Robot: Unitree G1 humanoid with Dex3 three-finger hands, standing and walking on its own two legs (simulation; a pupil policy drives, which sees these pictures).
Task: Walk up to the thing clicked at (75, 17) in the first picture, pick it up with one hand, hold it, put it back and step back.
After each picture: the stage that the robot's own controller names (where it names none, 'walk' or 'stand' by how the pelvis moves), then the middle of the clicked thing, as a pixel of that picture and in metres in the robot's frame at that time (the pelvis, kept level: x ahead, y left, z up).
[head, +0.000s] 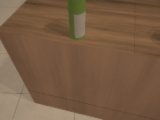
stand; (76, 11) +0.61 +0.04 +0.14
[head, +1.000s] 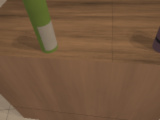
walk; (41, 22) +0.51 +0.18 +0.16
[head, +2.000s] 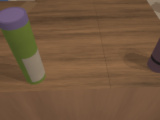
stand; (26, 51) +0.37 +0.19 +0.15
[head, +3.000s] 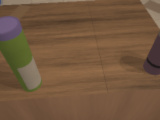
stand; (21, 60) +0.35 +0.20 +0.14
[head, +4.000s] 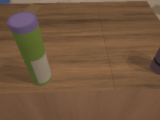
stand; (34, 54) +0.38 +0.17 +0.14
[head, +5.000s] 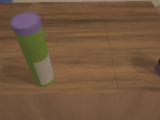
stand; (36, 55) +0.37 +0.16 +0.14
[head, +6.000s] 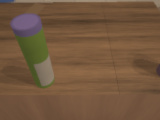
stand; (37, 56) +0.37 +0.16 +0.14
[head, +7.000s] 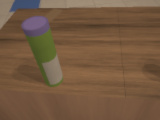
rise first; (46, 56) +0.37 +0.16 +0.14
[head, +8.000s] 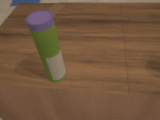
go down; (49, 51) +0.38 +0.15 +0.14
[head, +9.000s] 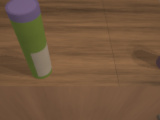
go down; (34, 45) +0.39 +0.14 +0.15
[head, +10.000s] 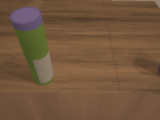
go down; (36, 52) +0.38 +0.14 +0.15
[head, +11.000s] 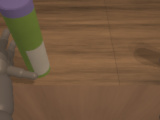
close; (30, 43) +0.39 +0.15 +0.17
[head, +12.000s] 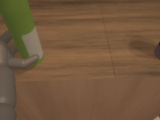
lift; (22, 29) +0.43 +0.16 +0.18
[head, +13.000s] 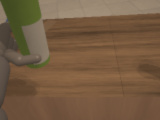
lift; (25, 19) +0.31 +0.13 +0.34
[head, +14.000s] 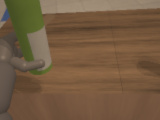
hold; (30, 28) +0.34 +0.14 +0.29
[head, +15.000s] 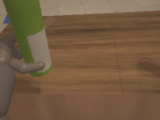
hold; (29, 30) +0.32 +0.14 +0.30
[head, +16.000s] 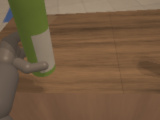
hold; (34, 30) +0.32 +0.13 +0.29
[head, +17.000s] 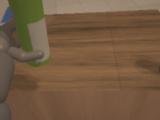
crouch; (29, 19) +0.34 +0.13 +0.31
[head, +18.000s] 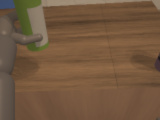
lower; (29, 6) +0.44 +0.14 +0.29
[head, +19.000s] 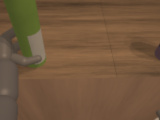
lower; (27, 30) +0.43 +0.15 +0.18
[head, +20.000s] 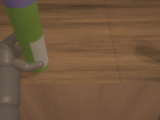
lower; (30, 36) +0.40 +0.15 +0.18
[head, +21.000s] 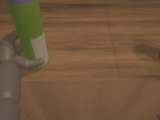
lower; (31, 33) +0.41 +0.15 +0.18
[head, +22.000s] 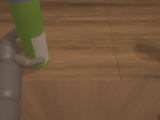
lower; (31, 32) +0.42 +0.15 +0.18
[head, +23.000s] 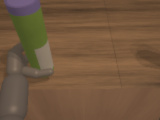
open; (35, 42) +0.39 +0.14 +0.18
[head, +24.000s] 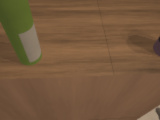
rise; (19, 25) +0.41 +0.15 +0.20
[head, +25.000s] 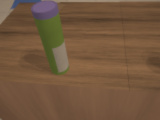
sink last; (53, 42) +0.41 +0.14 +0.17
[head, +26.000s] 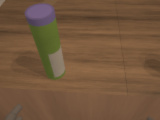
stand; (49, 47) +0.39 +0.14 +0.15
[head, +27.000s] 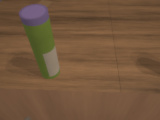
stand; (43, 47) +0.40 +0.15 +0.14
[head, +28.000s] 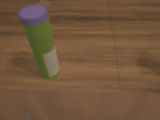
stand; (43, 47) +0.39 +0.15 +0.14
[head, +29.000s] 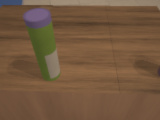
walk; (45, 49) +0.40 +0.14 +0.14
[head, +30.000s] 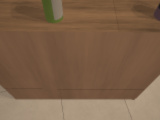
walk; out of the picture +0.59 +0.13 +0.17
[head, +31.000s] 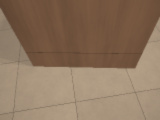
walk; out of the picture +0.95 +0.12 +0.16
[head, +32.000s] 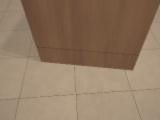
stand; out of the picture +1.14 +0.07 +0.16
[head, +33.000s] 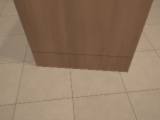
stand; out of the picture +1.14 +0.09 +0.14
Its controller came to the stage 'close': yes
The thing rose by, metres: 0.19
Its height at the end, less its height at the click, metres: +0.00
